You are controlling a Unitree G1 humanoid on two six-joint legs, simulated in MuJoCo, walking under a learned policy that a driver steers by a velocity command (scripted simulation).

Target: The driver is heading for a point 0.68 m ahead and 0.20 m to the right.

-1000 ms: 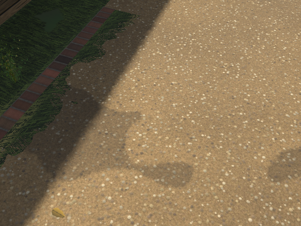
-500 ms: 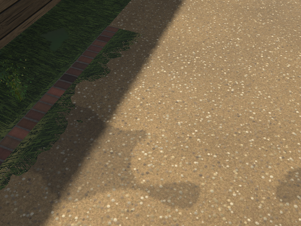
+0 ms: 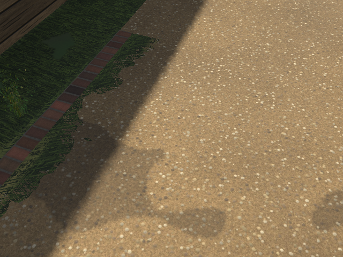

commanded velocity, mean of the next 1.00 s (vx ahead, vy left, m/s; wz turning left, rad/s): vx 0.33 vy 0.00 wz -0.03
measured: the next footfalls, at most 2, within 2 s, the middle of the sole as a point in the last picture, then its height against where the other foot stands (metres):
left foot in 0.88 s outside the picture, level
right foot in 1.40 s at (231, 205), level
